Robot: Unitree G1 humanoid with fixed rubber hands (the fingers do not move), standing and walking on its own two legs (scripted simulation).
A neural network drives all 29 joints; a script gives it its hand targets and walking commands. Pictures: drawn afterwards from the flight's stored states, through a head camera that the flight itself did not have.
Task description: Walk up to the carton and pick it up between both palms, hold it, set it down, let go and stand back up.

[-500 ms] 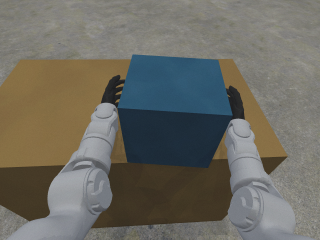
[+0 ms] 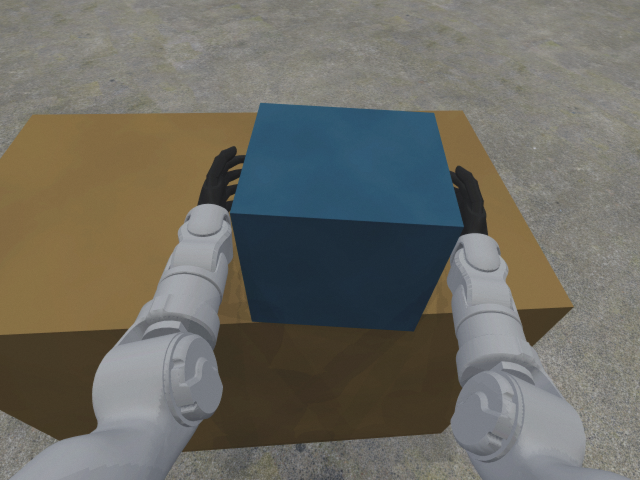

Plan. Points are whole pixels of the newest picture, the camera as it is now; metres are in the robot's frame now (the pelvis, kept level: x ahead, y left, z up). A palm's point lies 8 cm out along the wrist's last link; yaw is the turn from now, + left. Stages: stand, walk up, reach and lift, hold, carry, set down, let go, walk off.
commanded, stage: set down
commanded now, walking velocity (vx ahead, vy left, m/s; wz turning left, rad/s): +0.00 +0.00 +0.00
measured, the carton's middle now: (339, 221) +0.45 -0.03 +0.08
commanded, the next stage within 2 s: none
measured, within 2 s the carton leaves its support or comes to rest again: neither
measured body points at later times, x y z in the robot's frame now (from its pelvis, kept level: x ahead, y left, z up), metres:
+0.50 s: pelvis +0.00 +0.00 -0.01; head +0.06 +0.00 +0.44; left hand +0.48 +0.14 +0.10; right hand +0.45 -0.20 +0.08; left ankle -0.03 +0.10 -0.75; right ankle +0.02 -0.12 -0.75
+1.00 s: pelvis -0.04 -0.02 -0.01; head +0.00 -0.02 +0.43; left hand +0.45 +0.15 +0.16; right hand +0.42 -0.24 +0.14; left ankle -0.03 +0.10 -0.75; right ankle +0.02 -0.12 -0.75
